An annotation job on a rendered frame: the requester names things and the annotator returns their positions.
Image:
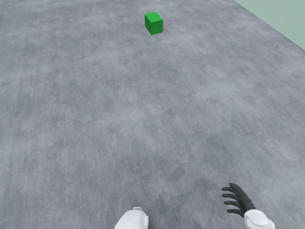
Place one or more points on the left robot thigh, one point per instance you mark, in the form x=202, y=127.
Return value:
x=133, y=219

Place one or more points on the robot right forearm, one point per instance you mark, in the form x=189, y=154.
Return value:
x=255, y=219

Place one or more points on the left robot shin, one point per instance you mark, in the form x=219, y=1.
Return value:
x=138, y=208

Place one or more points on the robot right hand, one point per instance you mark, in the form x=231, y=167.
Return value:
x=243, y=202

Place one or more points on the carton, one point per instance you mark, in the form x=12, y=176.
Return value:
x=153, y=23

